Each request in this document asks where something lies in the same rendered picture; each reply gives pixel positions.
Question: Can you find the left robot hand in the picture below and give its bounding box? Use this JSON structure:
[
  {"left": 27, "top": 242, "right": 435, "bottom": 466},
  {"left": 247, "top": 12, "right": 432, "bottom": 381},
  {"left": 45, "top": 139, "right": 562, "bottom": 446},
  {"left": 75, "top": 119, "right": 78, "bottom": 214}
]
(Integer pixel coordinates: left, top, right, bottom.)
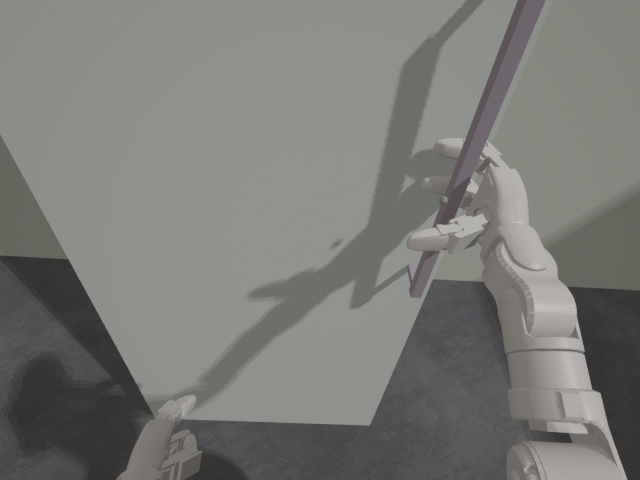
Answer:
[{"left": 126, "top": 395, "right": 202, "bottom": 480}]

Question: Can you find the fridge door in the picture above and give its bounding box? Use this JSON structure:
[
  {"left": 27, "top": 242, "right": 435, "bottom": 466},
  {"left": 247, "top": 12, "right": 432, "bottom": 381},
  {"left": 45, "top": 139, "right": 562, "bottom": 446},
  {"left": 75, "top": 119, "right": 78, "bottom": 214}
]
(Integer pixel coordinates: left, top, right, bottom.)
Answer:
[{"left": 0, "top": 0, "right": 553, "bottom": 426}]

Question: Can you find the robot right upper arm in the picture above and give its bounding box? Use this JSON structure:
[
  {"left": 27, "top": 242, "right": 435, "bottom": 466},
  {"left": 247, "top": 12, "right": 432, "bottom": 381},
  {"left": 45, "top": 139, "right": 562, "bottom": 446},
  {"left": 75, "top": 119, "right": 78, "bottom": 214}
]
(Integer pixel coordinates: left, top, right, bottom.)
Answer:
[{"left": 506, "top": 441, "right": 623, "bottom": 480}]

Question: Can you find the right robot hand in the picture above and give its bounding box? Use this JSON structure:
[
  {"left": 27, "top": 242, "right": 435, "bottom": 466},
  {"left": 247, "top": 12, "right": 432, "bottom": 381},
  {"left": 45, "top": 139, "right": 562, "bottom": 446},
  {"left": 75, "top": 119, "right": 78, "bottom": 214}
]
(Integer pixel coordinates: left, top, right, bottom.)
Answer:
[{"left": 407, "top": 138, "right": 529, "bottom": 254}]

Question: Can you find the robot right forearm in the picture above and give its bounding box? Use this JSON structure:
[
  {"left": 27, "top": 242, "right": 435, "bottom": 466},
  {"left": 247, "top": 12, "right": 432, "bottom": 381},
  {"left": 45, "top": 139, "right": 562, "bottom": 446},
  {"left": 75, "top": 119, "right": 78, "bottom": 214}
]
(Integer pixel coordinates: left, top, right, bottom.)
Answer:
[{"left": 480, "top": 223, "right": 627, "bottom": 480}]

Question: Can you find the handle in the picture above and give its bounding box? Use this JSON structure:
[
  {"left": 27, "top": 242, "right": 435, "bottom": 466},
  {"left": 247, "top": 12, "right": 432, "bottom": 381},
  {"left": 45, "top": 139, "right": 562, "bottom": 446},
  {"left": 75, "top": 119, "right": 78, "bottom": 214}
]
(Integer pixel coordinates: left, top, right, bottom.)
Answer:
[{"left": 407, "top": 0, "right": 546, "bottom": 298}]

